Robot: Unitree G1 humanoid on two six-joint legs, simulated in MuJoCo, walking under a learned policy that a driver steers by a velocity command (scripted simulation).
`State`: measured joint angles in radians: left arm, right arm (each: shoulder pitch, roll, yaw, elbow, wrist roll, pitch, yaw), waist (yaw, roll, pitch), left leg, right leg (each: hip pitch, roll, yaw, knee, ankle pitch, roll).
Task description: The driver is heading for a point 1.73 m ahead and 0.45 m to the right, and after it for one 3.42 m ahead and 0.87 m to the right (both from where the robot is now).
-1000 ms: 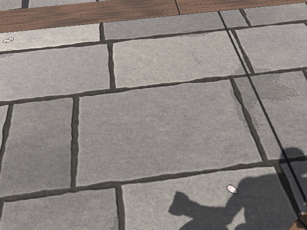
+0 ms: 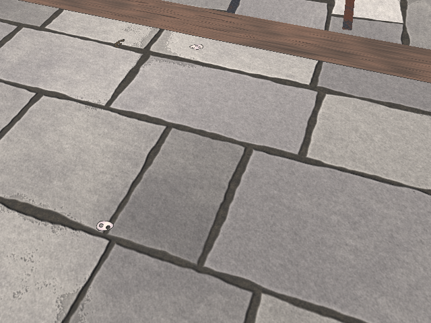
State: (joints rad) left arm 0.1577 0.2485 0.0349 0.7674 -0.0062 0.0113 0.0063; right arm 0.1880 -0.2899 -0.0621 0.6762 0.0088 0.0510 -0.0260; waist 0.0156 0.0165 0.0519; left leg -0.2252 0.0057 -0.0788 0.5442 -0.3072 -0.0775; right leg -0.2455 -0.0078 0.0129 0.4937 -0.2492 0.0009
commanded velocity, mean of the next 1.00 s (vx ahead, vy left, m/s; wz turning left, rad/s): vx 0.00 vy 0.00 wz -0.33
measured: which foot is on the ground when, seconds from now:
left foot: up 0.00-0.00, down 0.02-0.52, up 0.54-1.00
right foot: down 0.00-1.00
